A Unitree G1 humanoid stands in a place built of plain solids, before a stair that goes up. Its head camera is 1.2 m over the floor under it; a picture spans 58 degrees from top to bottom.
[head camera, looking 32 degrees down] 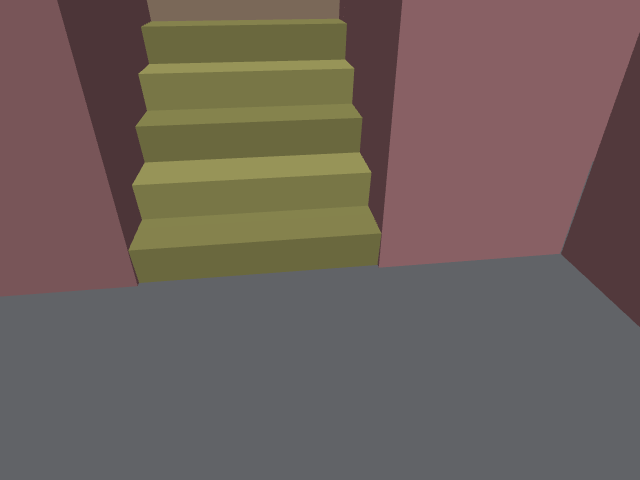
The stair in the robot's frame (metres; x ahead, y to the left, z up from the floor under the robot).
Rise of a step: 0.19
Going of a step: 0.25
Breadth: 1.10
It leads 7 degrees to the left of straight ahead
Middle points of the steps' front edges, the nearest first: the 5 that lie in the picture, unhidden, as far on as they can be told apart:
1.60 0.27 0.19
1.85 0.30 0.38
2.10 0.33 0.57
2.35 0.36 0.76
2.60 0.40 0.95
